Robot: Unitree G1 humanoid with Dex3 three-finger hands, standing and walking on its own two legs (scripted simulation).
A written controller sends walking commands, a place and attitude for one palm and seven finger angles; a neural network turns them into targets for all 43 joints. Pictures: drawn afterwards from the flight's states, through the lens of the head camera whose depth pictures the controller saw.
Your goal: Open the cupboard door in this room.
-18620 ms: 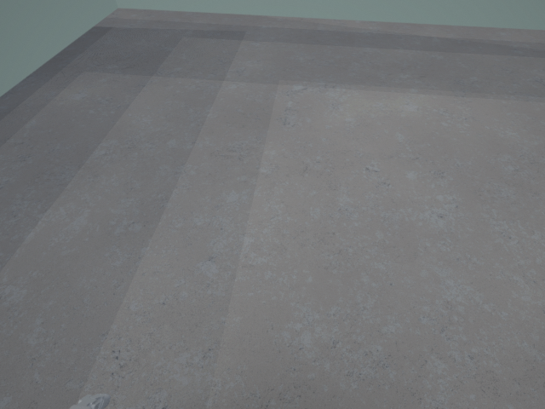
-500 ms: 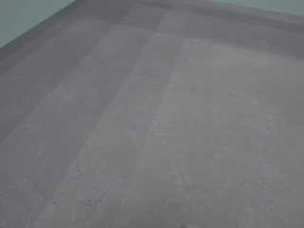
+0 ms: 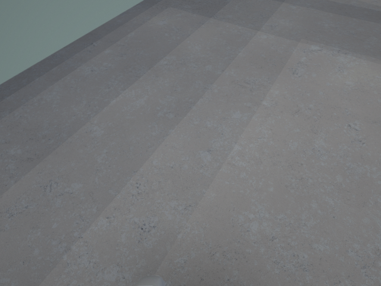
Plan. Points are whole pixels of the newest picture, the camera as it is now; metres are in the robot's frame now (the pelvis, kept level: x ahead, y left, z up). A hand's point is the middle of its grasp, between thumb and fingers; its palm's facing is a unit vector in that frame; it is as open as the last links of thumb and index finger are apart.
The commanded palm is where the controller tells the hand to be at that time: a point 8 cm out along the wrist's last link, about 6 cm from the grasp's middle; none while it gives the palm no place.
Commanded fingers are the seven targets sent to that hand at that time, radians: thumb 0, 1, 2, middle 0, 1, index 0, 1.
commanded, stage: turn or walk to find it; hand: left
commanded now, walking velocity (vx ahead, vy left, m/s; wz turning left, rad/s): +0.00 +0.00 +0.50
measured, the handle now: out of the picture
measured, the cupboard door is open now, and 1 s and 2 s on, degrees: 0 0 0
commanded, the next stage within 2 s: none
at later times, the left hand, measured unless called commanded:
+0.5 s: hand out of the picture +0.06 +0.24 -0.15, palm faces +0.24 -0.93 -0.27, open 7.3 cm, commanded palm none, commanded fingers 0.00 0.90 0.90 -0.20 -0.30 -0.20 -0.30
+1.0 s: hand out of the picture -0.12 +0.23 -0.19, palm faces +0.53 -0.82 -0.24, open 7.3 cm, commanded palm none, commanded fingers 0.00 0.90 0.90 -0.20 -0.30 -0.20 -0.30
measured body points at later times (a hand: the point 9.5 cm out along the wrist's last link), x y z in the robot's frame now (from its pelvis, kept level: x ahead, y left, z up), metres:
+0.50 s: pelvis -0.01 +0.01 +0.00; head +0.03 +0.01 +0.45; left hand +0.05 +0.29 -0.13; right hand +0.12 -0.22 -0.15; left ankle -0.01 +0.14 -0.74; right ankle +0.02 -0.11 -0.72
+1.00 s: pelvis -0.04 +0.03 -0.01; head -0.01 +0.07 +0.43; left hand -0.14 +0.27 -0.17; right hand +0.18 -0.15 -0.14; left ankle -0.09 +0.12 -0.74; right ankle +0.02 -0.10 -0.71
